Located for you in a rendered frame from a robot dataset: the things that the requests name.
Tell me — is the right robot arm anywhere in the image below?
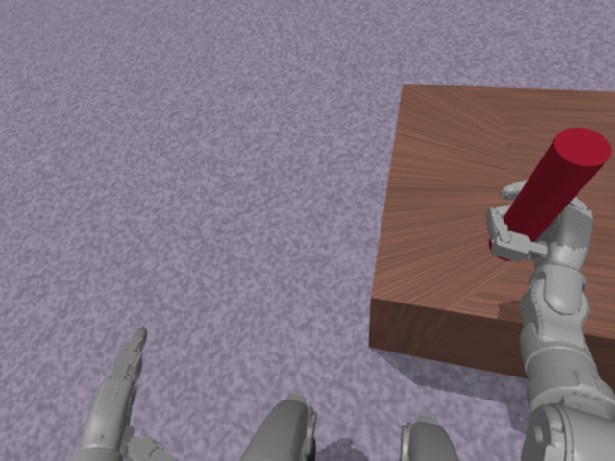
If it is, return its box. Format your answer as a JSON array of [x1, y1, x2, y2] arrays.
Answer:
[[519, 264, 615, 461]]

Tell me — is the left robot hand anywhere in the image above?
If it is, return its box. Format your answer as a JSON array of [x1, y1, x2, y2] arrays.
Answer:
[[79, 327, 178, 461]]

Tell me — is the right robot hand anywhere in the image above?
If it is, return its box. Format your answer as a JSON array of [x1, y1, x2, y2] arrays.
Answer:
[[486, 181, 593, 272]]

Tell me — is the can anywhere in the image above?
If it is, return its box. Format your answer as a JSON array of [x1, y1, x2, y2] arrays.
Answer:
[[489, 128, 612, 261]]

